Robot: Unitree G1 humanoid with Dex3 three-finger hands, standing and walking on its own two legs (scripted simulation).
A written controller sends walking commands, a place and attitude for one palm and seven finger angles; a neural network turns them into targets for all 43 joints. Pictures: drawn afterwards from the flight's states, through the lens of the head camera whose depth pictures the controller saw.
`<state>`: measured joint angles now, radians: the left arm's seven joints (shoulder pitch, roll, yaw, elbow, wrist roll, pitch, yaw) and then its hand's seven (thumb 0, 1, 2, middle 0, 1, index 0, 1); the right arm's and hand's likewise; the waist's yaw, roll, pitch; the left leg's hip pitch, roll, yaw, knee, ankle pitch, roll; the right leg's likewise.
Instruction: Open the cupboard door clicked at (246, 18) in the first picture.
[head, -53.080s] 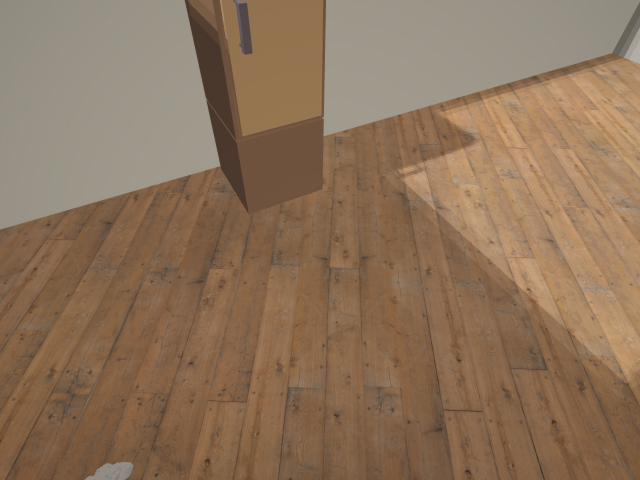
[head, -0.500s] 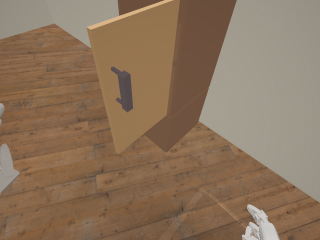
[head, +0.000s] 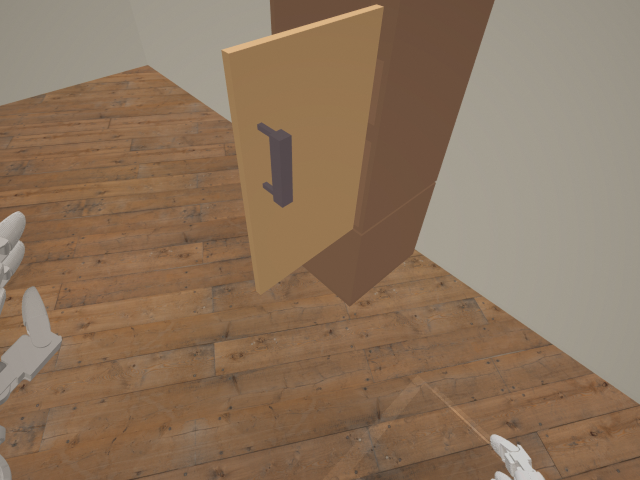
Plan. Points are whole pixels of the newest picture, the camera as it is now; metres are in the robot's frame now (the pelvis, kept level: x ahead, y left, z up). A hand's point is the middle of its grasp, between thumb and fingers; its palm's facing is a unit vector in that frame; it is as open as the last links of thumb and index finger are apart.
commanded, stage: stop stepping back and stand still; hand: left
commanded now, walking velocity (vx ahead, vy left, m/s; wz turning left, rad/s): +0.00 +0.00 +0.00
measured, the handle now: (273, 165) +0.62 +0.12 +0.06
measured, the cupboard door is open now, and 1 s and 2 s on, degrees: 91 91 91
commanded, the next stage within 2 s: let the arm hang, fingers relaxed in 0.22 s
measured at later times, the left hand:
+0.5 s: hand (130, 465) +0.16 +0.25 -0.08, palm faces +0.08 -0.93 -0.36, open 7.4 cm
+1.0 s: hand out of the picture -0.03 +0.24 -0.15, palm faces +0.05 -0.94 -0.32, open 7.3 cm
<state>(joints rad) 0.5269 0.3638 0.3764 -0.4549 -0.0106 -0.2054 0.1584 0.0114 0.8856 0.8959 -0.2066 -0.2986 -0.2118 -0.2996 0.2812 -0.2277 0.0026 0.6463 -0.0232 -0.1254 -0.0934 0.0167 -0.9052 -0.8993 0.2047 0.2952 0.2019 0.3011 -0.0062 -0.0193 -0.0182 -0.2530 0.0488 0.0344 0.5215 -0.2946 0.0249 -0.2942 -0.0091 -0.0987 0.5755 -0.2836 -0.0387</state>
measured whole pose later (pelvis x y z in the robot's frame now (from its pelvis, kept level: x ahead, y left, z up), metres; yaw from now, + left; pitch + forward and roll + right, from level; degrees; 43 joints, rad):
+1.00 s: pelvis -0.04 +0.00 +0.01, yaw +3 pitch -2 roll +0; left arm 0.22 0.28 0.02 1.10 0.02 0.01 0.01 0.00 0.91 0.90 -0.20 -0.30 -0.20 -0.30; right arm 0.24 -0.24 -0.02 1.09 -0.03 0.02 -0.01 0.01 -0.91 -0.90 0.20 0.29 0.20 0.30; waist -0.01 0.04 0.06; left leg -0.24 -0.01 -0.03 0.43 -0.16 0.00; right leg -0.19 0.03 0.03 0.43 -0.20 -0.01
